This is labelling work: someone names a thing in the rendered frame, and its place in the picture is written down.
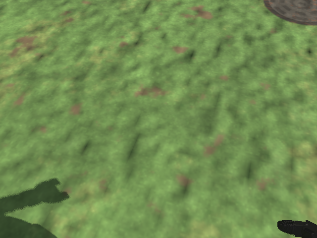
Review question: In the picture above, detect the robot right hand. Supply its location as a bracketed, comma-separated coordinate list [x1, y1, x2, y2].
[277, 220, 317, 238]

